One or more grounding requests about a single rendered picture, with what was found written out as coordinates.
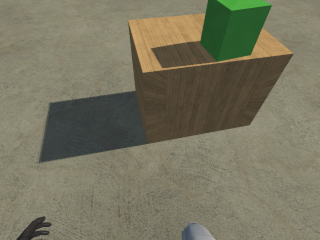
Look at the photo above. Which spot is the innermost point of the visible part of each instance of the right robot thigh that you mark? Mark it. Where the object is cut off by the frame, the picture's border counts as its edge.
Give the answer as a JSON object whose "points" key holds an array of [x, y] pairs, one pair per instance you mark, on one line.
{"points": [[196, 232]]}

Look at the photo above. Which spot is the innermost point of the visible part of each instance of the carton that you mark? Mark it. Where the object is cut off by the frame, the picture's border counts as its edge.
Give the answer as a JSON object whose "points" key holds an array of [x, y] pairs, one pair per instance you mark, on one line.
{"points": [[231, 27]]}

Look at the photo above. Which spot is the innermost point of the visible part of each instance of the pedestal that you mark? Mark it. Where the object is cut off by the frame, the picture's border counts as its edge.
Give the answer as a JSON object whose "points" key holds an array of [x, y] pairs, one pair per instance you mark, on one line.
{"points": [[183, 91]]}

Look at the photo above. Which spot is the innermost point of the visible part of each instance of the robot left hand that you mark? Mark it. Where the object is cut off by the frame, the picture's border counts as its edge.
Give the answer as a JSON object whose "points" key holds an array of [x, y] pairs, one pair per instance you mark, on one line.
{"points": [[30, 232]]}

